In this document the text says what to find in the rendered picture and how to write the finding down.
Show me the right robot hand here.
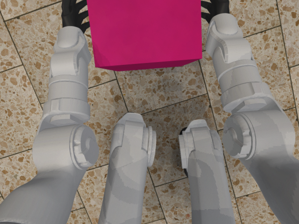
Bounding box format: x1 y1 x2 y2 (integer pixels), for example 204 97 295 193
201 0 230 23

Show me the robot left upper arm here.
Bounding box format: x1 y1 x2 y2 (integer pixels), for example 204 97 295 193
0 124 99 224

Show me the robot right forearm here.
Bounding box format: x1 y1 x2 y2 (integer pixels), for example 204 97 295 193
205 13 295 133

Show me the carton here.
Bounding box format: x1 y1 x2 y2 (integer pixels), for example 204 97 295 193
87 0 202 71

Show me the robot left forearm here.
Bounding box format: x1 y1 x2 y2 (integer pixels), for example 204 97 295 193
32 26 92 157

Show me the right robot thigh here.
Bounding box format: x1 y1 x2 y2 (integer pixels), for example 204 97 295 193
178 126 236 224

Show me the left robot thigh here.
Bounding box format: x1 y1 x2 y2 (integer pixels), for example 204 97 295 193
98 120 157 224

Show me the robot thigh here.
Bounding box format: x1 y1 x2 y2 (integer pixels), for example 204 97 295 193
178 126 236 224
98 120 157 224

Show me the left robot hand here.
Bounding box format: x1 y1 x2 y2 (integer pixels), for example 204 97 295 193
61 0 90 34

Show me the robot right upper arm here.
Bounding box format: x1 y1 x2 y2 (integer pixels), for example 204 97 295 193
222 109 299 224

